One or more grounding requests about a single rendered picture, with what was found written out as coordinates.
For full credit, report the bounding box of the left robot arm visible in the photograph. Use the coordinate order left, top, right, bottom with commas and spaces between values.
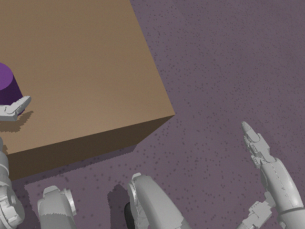
0, 137, 25, 229

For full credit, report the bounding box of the right robot foot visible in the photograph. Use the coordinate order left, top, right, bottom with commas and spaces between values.
124, 202, 135, 229

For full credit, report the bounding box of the right robot arm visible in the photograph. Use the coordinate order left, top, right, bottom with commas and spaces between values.
276, 208, 305, 229

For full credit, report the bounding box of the can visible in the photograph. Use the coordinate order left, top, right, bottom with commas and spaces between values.
0, 63, 24, 116

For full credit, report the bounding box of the left robot hand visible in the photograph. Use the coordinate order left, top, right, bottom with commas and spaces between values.
0, 96, 31, 121

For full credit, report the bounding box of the right robot hand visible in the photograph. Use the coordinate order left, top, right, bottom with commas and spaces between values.
236, 121, 304, 229

